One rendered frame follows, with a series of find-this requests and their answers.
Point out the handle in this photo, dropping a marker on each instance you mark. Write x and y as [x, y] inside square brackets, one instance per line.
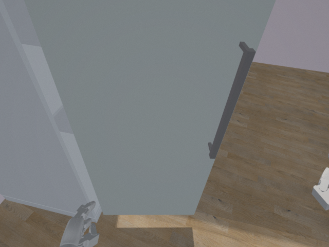
[241, 74]

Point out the fridge door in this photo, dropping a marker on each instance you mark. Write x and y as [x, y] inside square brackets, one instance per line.
[144, 84]

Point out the robot left hand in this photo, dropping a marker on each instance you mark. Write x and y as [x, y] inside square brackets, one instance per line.
[77, 225]

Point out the robot right hand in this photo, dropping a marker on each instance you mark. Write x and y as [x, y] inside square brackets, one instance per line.
[321, 191]

